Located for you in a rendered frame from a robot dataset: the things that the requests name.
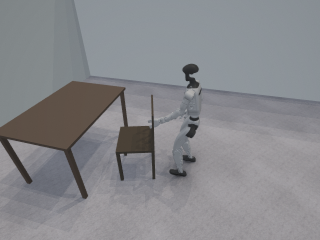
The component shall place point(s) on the robot right hand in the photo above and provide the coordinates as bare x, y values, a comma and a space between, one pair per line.
186, 115

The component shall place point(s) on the robot torso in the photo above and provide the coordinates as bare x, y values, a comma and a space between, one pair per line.
194, 107

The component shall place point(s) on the robot left forearm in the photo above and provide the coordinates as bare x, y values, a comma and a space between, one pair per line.
170, 117

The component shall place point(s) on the robot left hand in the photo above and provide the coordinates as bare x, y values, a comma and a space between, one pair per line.
156, 122

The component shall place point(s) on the chair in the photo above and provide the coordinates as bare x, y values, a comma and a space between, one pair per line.
136, 139

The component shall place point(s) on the robot right shin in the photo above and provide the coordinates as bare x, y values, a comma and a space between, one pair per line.
187, 148

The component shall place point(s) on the table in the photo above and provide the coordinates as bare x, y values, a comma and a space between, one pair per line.
60, 120

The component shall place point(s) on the left robot upper arm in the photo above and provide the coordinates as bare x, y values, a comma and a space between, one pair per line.
187, 98

